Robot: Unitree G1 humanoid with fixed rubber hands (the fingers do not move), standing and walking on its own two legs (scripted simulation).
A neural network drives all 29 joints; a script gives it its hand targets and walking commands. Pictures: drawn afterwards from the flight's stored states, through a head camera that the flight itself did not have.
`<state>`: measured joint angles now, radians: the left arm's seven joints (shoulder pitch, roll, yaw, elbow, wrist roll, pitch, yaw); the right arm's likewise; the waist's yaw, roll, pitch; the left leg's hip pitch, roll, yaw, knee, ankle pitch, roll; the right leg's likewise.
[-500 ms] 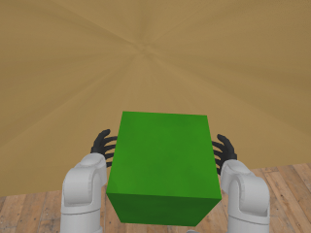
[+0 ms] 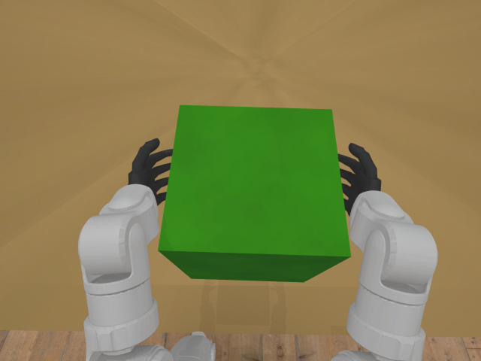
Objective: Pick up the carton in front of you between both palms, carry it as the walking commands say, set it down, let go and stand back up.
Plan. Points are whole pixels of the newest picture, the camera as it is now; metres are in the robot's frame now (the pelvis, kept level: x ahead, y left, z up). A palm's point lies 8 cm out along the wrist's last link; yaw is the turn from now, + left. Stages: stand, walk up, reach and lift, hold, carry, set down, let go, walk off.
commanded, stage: carry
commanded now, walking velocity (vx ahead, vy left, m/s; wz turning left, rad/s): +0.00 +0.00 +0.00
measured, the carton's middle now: (250, 206) +0.34 +0.01 +0.06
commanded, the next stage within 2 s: none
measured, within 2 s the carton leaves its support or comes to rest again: neither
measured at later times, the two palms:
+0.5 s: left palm (185, 91) +0.56 +0.15 +0.12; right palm (344, 99) +0.55 -0.15 +0.12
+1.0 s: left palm (217, 94) +0.57 +0.09 +0.11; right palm (373, 100) +0.57 -0.21 +0.11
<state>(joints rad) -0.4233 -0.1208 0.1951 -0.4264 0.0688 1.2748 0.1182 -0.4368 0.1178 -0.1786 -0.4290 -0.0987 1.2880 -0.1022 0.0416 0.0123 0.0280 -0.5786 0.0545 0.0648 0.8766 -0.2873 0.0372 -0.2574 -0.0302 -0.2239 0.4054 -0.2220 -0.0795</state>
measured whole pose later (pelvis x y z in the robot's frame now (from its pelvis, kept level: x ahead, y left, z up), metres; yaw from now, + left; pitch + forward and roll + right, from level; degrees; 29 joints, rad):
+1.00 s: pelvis +0.21 -0.04 -0.01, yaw -2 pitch +4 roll +1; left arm -0.63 -0.04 0.23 0.02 0.09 1.20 0.12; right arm -0.70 -0.01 -0.20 0.08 -0.04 1.22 -0.14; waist -0.02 0.02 0.02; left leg -0.34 0.02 0.05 0.59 -0.38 0.00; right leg -0.30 0.02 -0.08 0.52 -0.30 -0.07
